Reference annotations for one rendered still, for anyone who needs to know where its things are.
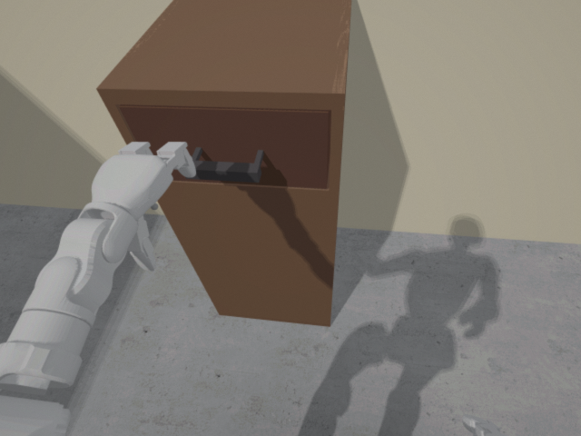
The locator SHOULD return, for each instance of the left robot forearm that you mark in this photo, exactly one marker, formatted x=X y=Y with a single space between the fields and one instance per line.
x=43 y=350

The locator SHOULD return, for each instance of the robot right hand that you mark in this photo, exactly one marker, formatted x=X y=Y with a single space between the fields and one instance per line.
x=480 y=427

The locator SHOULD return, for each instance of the left robot upper arm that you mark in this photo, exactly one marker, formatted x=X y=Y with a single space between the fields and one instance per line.
x=26 y=417

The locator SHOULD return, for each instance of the drawer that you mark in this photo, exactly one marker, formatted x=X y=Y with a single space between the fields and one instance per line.
x=295 y=142

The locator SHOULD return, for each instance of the handle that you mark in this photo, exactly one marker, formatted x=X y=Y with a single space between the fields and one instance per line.
x=227 y=171

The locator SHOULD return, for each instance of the robot left hand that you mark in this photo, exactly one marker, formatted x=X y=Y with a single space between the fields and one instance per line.
x=135 y=180

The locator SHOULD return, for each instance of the cabinet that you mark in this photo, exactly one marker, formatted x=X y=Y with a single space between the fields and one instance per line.
x=261 y=252

